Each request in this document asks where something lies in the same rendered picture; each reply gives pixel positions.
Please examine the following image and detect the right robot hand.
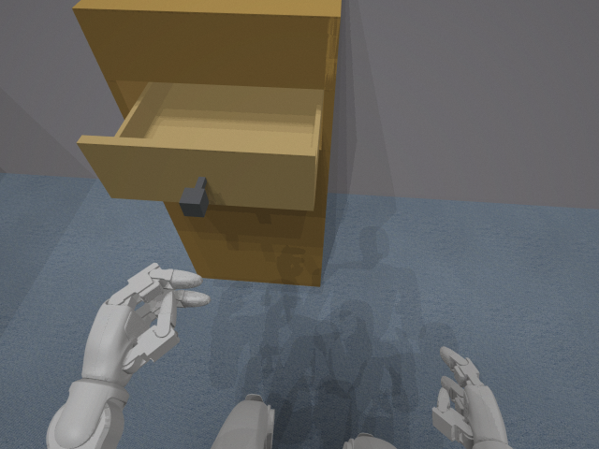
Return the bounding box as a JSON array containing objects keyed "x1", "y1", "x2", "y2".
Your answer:
[{"x1": 432, "y1": 346, "x2": 508, "y2": 449}]

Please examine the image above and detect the left robot thigh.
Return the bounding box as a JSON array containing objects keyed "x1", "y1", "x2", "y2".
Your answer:
[{"x1": 211, "y1": 400, "x2": 275, "y2": 449}]

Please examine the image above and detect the left robot shin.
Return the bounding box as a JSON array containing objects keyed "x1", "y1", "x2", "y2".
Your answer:
[{"x1": 245, "y1": 394, "x2": 263, "y2": 402}]

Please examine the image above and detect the left robot hand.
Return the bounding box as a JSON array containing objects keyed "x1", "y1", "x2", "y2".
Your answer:
[{"x1": 81, "y1": 263, "x2": 211, "y2": 387}]

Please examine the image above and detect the cabinet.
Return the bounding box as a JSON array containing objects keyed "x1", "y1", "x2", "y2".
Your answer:
[{"x1": 72, "y1": 0, "x2": 342, "y2": 287}]

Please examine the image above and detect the drawer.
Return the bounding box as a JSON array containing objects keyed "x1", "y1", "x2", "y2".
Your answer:
[{"x1": 77, "y1": 82, "x2": 324, "y2": 211}]

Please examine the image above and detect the robot left forearm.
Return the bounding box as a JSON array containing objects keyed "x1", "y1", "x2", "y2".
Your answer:
[{"x1": 46, "y1": 379, "x2": 129, "y2": 449}]

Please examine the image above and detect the handle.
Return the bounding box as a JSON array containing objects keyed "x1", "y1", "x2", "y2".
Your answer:
[{"x1": 179, "y1": 177, "x2": 209, "y2": 217}]

